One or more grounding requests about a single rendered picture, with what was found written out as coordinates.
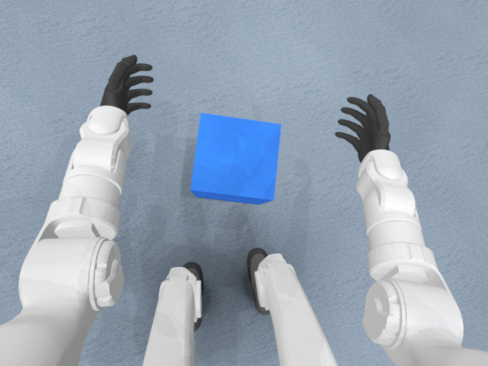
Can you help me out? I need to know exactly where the robot left thigh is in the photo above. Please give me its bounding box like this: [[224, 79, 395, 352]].
[[143, 275, 202, 366]]

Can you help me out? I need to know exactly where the carton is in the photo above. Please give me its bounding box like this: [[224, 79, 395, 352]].
[[191, 113, 281, 204]]

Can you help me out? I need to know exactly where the robot thigh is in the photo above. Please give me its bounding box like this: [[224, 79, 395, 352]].
[[255, 261, 338, 366], [143, 275, 202, 366]]

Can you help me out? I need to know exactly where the left robot hand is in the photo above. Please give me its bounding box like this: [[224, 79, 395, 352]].
[[100, 55, 154, 116]]

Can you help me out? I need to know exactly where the left robot forearm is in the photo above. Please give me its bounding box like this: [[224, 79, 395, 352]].
[[18, 106, 130, 306]]

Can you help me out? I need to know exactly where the right robot hand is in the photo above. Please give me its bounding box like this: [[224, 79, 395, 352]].
[[335, 94, 390, 163]]

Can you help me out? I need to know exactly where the right robot forearm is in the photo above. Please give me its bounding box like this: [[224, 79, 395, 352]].
[[356, 149, 464, 343]]

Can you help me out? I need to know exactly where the robot right thigh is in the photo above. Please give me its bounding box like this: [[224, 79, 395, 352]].
[[255, 261, 338, 366]]

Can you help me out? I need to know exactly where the robot right upper arm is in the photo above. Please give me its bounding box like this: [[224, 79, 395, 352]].
[[362, 278, 488, 366]]

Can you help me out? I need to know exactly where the robot left upper arm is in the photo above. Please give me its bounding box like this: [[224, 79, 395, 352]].
[[0, 237, 124, 366]]

